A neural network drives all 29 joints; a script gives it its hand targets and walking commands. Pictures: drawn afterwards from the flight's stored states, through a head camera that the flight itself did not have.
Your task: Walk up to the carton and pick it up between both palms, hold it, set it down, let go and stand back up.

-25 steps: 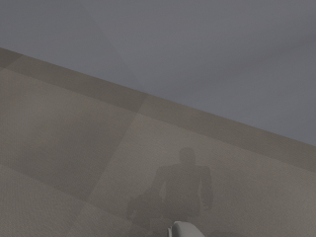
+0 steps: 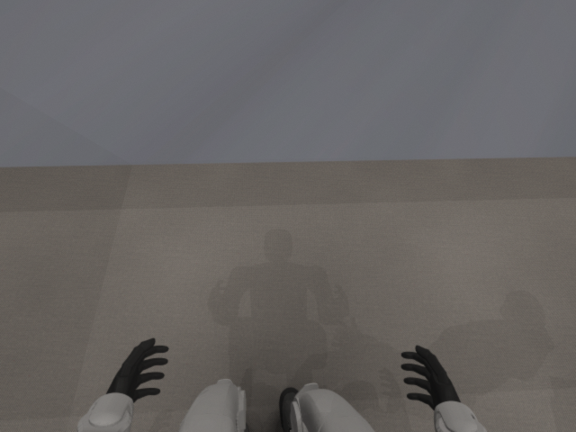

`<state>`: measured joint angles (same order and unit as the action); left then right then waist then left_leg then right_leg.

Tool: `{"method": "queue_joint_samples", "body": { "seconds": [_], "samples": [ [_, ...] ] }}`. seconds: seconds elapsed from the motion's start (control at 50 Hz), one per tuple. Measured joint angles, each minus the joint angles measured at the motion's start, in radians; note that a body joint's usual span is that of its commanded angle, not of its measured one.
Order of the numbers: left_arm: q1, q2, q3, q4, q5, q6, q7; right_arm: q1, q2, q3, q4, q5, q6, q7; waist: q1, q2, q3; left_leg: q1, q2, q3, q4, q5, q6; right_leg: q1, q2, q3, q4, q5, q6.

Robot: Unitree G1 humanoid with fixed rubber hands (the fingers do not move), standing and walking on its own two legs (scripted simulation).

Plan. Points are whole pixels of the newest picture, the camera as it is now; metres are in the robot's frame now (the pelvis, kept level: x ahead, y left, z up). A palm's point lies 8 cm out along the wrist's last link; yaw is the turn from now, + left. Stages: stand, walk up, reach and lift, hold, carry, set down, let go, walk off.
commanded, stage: walk up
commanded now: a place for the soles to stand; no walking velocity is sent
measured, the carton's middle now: out of the picture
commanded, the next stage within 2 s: none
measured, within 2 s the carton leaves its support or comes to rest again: neither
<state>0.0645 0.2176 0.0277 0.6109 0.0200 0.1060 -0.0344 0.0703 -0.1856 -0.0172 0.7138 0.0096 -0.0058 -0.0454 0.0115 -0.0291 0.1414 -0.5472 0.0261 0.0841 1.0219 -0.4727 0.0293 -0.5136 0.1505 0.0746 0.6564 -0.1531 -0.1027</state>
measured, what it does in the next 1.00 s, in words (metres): steps to the right, turning right: left foot, then right foot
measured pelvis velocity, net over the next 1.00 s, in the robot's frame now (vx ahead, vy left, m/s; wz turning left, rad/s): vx -0.10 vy -0.24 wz -1.11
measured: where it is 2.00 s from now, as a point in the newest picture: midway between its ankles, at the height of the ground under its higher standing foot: outside the picture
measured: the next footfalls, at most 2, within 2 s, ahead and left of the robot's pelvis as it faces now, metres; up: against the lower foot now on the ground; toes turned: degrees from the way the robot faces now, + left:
left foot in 0.06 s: +0.09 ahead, +0.10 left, +0.00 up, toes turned +1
right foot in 0.40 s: -0.03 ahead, -0.29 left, +0.00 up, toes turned -31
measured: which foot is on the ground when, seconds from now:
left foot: up 0.00-0.04, down 0.06-0.40, up 0.42-0.64, down 0.66-1.00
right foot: down 0.00-0.08, up 0.10-0.38, down 0.40-0.68, up 0.70-1.00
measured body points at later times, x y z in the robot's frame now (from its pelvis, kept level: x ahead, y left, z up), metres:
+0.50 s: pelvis -0.05 -0.13 -0.01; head -0.02 -0.15 +0.44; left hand +0.23 -0.03 -0.10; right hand -0.04 -0.44 -0.10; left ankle +0.02 +0.04 -0.67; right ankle -0.07 -0.27 -0.71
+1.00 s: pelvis -0.10 -0.24 +0.01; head -0.08 -0.24 +0.46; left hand +0.20 -0.33 -0.08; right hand -0.27 -0.46 -0.08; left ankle +0.06 -0.14 -0.71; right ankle -0.20 -0.38 -0.67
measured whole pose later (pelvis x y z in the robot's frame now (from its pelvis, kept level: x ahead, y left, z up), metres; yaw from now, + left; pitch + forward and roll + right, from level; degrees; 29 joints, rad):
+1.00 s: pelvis -0.10 -0.24 +0.01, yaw -63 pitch +0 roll +3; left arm 0.06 0.25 0.05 0.65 0.05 0.09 -0.12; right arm 0.29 -0.15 -0.08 0.64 -0.04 -0.07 -0.05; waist -0.04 -0.10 0.01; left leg -0.19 0.27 0.43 0.56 -0.28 -0.10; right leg -0.59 -0.17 -0.02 0.94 -0.39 0.07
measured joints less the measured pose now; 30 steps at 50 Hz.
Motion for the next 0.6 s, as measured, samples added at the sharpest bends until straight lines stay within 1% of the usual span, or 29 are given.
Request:
{"method": "queue_joint_samples", "body": {
  "seconds": [0.04,0.06,0.08,0.1,0.12,0.14,0.16,0.18,0.2,0.22,0.26,0.3,0.34,0.38,0.4,0.42,0.44,0.46,0.48,0.5,0.54,0.56,0.6],
  "samples": [
    [0.001,0.005,0.002,-0.002,0.004,0.01,-0.005,0.033,0.017,0.005,-0.007,0.005,-0.002,-0.002,-0.007,-0.012,-0.009,0.058,-0.01,0.001,-0.161,0.046,0.018,0.003,0.035,0.015,-0.016,0.02,-0.007],
    [-0.001,0.009,0.004,-0.003,0.006,0.016,-0.009,0.052,0.024,0.007,-0.012,0.006,-0.004,-0.003,-0.013,-0.016,-0.014,0.101,-0.012,0.003,-0.266,0.088,0.031,0.002,0.054,0.021,-0.017,0.027,-0.009],
    [-0.008,0.021,0.009,-0.001,0.008,0.021,-0.014,0.069,0.039,0.008,-0.013,0.006,-0.009,-0.005,-0.021,-0.04,-0.011,0.126,-0.015,0.013,-0.317,0.162,0.03,0.001,0.059,0.033,-0.003,0.024,-0.002],
    [-0.017,0.032,0.017,0.007,0.01,0.024,-0.02,0.087,0.051,0.01,-0.017,0.003,-0.011,-0.009,-0.023,-0.067,-0.007,0.14,-0.011,0.036,-0.324,0.185,0.016,-0.015,0.064,0.048,0.061,-0.068,0.028],
    [-0.021,0.036,0.021,0.015,0.016,0.029,-0.025,0.106,0.053,0.009,-0.024,-0.005,-0.011,-0.015,-0.028,-0.075,-0.009,0.148,0.005,0.056,-0.324,0.186,0.005,-0.051,0.065,0.035,0.182,-0.18,0.06],
    [-0.021,0.04,0.022,0.021,0.026,0.033,-0.033,0.121,0.05,0.005,-0.029,-0.011,-0.012,-0.026,-0.036,-0.073,-0.012,0.159,0.023,0.073,-0.334,0.185,-0.003,-0.091,0.055,0.014,0.323,-0.255,0.088],
    [-0.021,0.046,0.022,0.025,0.032,0.035,-0.041,0.132,0.048,-0.003,-0.033,-0.016,-0.016,-0.037,-0.042,-0.071,-0.014,0.175,0.041,0.092,-0.355,0.19,-0.01,-0.127,0.036,0.003,0.451,-0.283,0.115],
    [-0.021,0.053,0.023,0.026,0.032,0.034,-0.047,0.141,0.045,-0.012,-0.038,-0.02,-0.021,-0.046,-0.044,-0.07,-0.016,0.192,0.058,0.113,-0.382,0.2,-0.02,-0.155,0.008,0.002,0.554,-0.279,0.137],
    [-0.021,0.06,0.026,0.027,0.03,0.031,-0.052,0.146,0.041,-0.021,-0.043,-0.024,-0.027,-0.051,-0.042,-0.067,-0.019,0.206,0.077,0.134,-0.407,0.213,-0.031,-0.174,-0.025,0.007,0.621,-0.264,0.155],
    [-0.021,0.065,0.03,0.029,0.025,0.029,-0.057,0.147,0.036,-0.028,-0.045,-0.028,-0.034,-0.051,-0.039,-0.063,-0.024,0.216,0.098,0.154,-0.426,0.224,-0.043,-0.183,-0.063,0.012,0.649,-0.25,0.169],
    [-0.021,0.073,0.037,0.035,0.014,0.025,-0.067,0.141,0.027,-0.036,-0.047,-0.032,-0.047,-0.042,-0.03,-0.057,-0.034,0.233,0.142,0.191,-0.448,0.237,-0.064,-0.174,-0.142,0.021,0.609,-0.238,0.189],
    [-0.022,0.077,0.039,0.041,0.001,0.018,-0.075,0.132,0.021,-0.035,-0.051,-0.034,-0.052,-0.027,-0.019,-0.057,-0.046,0.247,0.187,0.23,-0.451,0.238,-0.086,-0.134,-0.218,0.014,0.473,-0.239,0.197],
    [-0.018,0.074,0.036,0.04,-0.008,0.007,-0.083,0.122,0.015,-0.033,-0.061,-0.033,-0.044,-0.008,-0.016,-0.057,-0.063,0.255,0.234,0.263,-0.43,0.227,-0.114,-0.073,-0.277,-0.013,0.309,-0.258,0.189],
    [-0.007,0.069,0.032,0.034,-0.013,-0.011,-0.084,0.118,0.008,-0.032,-0.069,-0.03,-0.03,0.012,-0.019,-0.055,-0.088,0.253,0.287,0.281,-0.383,0.204,-0.141,0.004,-0.3,-0.047,0.172,-0.258,0.169],
    [0.0,0.067,0.031,0.031,-0.015,-0.025,-0.081,0.12,0.004,-0.033,-0.073,-0.03,-0.022,0.024,-0.019,-0.056,-0.102,0.245,0.315,0.284,-0.343,0.184,-0.142,0.045,-0.296,-0.057,0.102,-0.219,0.154],
    [0.001,0.053,0.033,0.034,-0.018,-0.04,-0.074,0.112,-0.011,-0.038,-0.07,-0.03,-0.012,0.036,-0.016,-0.032,-0.099,0.231,0.349,0.258,-0.288,0.147,-0.127,0.046,-0.262,-0.065,0.107,-0.175,0.149],
    [0.003,0.035,0.028,0.033,-0.017,-0.05,-0.067,0.103,-0.027,-0.047,-0.069,-0.03,-0.002,0.046,-0.015,-0.007,-0.09,0.205,0.351,0.197,-0.209,0.046,-0.116,0.038,-0.23,-0.067,0.14,-0.172,0.144],
    [0.01,0.021,0.018,0.027,-0.015,-0.057,-0.059,0.095,-0.04,-0.056,-0.071,-0.027,0.008,0.05,-0.008,0.004,-0.086,0.17,0.317,0.135,-0.119,-0.058,-0.109,0.024,-0.207,-0.056,0.166,-0.182,0.137],
    [0.021,0.008,0.008,0.017,-0.015,-0.06,-0.05,0.085,-0.051,-0.064,-0.077,-0.024,0.014,0.05,0.004,0.013,-0.083,0.133,0.271,0.086,-0.033,-0.127,-0.104,0.013,-0.184,-0.039,0.177,-0.187,0.129],
    [0.033,-0.002,-0.001,0.008,-0.013,-0.06,-0.038,0.072,-0.061,-0.068,-0.085,-0.022,0.016,0.047,0.014,0.024,-0.077,0.097,0.225,0.05,0.042,-0.155,-0.096,0.009,-0.159,-0.024,0.174,-0.183,0.121],
    [0.056,-0.008,-0.01,-0.004,-0.004,-0.052,-0.014,0.05,-0.067,-0.062,-0.099,-0.017,0.006,0.037,0.02,0.041,-0.069,0.028,0.147,0.018,0.124,-0.151,-0.081,0.01,-0.116,-0.006,0.149,-0.161,0.109],
    [0.066,-0.005,-0.009,-0.006,0.001,-0.045,-0.007,0.044,-0.061,-0.053,-0.104,-0.017,-0.002,0.032,0.023,0.042,-0.067,0.005,0.117,0.018,0.126,-0.14,-0.074,0.012,-0.095,0.003,0.137,-0.151,0.1],
    [0.077,0.007,-0.001,-0.004,0.01,-0.029,-0.001,0.045,-0.038,-0.033,-0.109,-0.016,-0.019,0.025,0.03,0.038,-0.067,-0.012,0.07,0.025,0.061,-0.102,-0.057,0.02,-0.053,0.02,0.118,-0.136,0.083]
  ]
}}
